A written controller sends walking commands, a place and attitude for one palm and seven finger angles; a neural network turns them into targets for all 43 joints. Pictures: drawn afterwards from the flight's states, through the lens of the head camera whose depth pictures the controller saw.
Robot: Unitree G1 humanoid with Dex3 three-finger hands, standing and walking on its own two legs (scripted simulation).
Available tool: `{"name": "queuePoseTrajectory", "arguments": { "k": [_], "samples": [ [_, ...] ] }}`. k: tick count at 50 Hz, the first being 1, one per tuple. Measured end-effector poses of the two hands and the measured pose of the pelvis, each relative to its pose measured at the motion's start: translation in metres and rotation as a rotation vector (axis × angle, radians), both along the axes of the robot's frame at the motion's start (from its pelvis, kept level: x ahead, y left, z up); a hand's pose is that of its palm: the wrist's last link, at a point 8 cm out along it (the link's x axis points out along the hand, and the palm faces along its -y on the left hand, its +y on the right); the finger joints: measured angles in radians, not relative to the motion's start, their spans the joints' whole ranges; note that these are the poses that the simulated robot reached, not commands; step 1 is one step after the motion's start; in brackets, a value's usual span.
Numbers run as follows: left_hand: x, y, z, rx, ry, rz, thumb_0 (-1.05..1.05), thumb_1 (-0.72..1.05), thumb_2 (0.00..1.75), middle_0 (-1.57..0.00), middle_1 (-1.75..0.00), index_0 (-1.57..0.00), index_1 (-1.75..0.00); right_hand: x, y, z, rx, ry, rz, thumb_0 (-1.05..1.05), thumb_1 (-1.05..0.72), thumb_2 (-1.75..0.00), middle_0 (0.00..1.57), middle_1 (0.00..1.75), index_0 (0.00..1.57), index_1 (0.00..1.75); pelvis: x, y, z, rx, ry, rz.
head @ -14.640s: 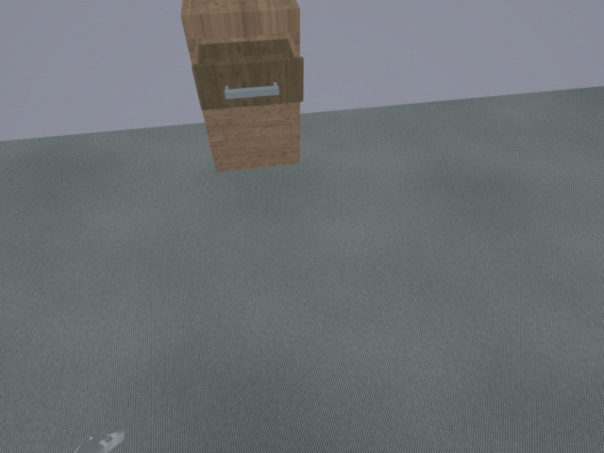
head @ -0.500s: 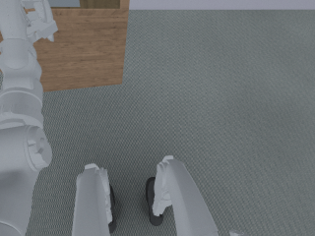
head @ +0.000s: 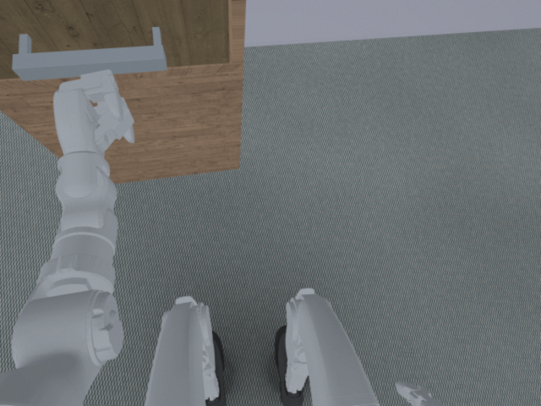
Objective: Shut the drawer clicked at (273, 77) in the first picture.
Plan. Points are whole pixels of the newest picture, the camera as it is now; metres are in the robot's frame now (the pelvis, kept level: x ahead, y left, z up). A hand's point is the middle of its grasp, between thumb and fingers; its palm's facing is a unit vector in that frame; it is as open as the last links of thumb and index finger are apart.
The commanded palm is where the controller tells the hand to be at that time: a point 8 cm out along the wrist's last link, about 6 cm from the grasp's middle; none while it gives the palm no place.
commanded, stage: draw the hand back to the body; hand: left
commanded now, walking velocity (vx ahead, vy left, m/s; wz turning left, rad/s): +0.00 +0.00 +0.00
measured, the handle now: (93, 50) +0.61 +0.22 +0.00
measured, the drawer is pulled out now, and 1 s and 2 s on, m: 0.00 0.00 0.00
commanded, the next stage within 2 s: step back with the hand held close in 1.44 s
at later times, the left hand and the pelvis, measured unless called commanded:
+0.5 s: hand (18, 157) +0.38 +0.20 +0.14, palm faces +0.15 -0.99 -0.03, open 3.3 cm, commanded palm +0.35 +0.24 +0.15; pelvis +0.03 +0.00 +0.10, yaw +4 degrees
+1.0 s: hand out of the picture +0.28 +0.24 +0.28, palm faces +0.32 -0.89 -0.32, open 3.2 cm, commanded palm +0.23 +0.28 +0.30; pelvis +0.06 +0.01 +0.19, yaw +4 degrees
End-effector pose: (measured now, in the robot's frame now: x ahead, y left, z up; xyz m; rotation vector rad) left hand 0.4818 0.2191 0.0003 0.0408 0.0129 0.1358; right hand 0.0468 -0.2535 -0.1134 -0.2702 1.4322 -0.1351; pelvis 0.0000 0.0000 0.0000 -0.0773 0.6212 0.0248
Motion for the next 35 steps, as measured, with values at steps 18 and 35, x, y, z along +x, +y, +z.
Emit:
{"name": "queuePoseTrajectory", "arguments": {
  "k": [18,35],
  "samples": [
    [-0.096,0.027,0.1,0.003,0.04,0.0,0.01,0.9,0.9,-1.4,-1.6,-1.4,-1.6,0.106,0.014,0.068,0.079,-0.25,0.044,0.0,-0.91,-0.9,0.2,0.3,0.2,0.29,0.027,-0.004,0.077,0.034,-0.133,0.024],
    [-0.18,0.03,0.196,0.158,0.142,0.004,0.01,0.9,0.9,-1.4,-1.6,-1.4,-1.6,0.167,0.027,0.183,0.04,-0.584,0.057,0.0,-0.91,-0.9,0.2,0.3,0.2,0.29,0.045,0.005,0.147,0.058,-0.395,0.04]
  ]
}}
